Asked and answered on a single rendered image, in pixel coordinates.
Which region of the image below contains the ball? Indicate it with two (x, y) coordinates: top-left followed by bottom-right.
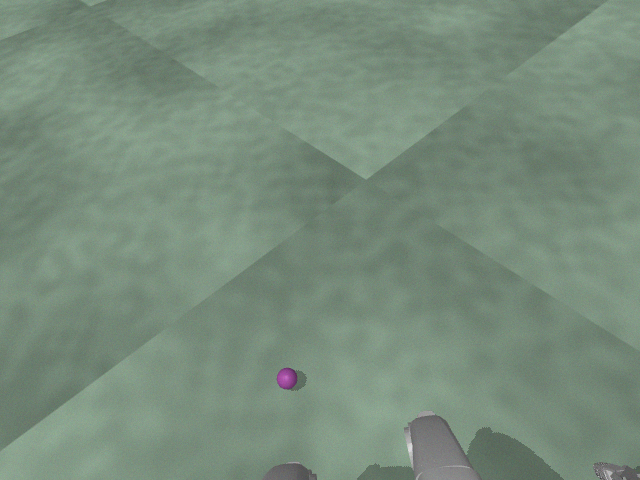
(277, 368), (297, 389)

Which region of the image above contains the right robot hand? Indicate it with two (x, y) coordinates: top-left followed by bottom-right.
(593, 462), (640, 480)

